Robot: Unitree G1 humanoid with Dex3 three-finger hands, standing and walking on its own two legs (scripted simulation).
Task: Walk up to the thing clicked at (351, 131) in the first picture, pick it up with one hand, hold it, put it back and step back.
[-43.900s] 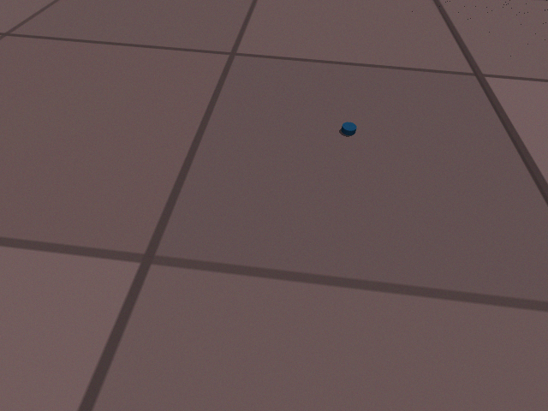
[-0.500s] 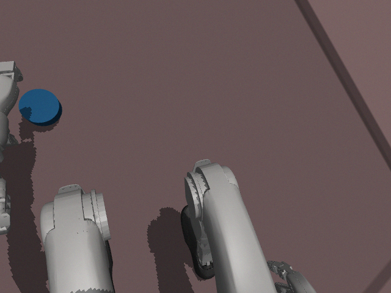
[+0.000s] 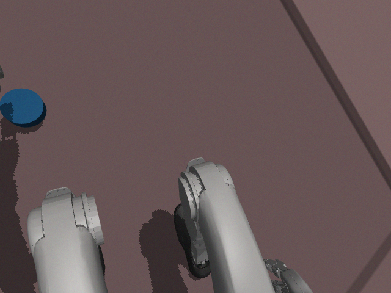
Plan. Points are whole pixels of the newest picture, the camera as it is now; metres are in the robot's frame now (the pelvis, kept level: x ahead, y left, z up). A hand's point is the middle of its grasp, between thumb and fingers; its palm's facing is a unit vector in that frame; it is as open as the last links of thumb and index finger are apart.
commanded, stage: rise first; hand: left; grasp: from above
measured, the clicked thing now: (24, 108) +0.53 +0.26 -0.31
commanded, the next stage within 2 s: approach in 1.10 s
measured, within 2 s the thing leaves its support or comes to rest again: neither
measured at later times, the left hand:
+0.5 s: hand out of the picture +0.49 +0.30 -0.19, palm faces -0.45 -0.07 -0.89, open 14.0 cm
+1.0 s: hand out of the picture +0.48 +0.30 -0.19, palm faces -0.46 -0.07 -0.88, open 13.9 cm
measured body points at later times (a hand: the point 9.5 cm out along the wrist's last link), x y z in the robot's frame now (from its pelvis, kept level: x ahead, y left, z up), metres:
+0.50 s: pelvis +0.00 +0.01 +0.00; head +0.27 +0.10 +0.35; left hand +0.51 +0.31 -0.14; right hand +0.04 -0.26 -0.08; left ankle +0.07 +0.13 -0.29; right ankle +0.10 -0.13 -0.29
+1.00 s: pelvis +0.00 +0.01 +0.00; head +0.25 +0.10 +0.36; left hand +0.50 +0.30 -0.14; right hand +0.03 -0.26 -0.08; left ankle +0.07 +0.13 -0.29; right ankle +0.10 -0.13 -0.29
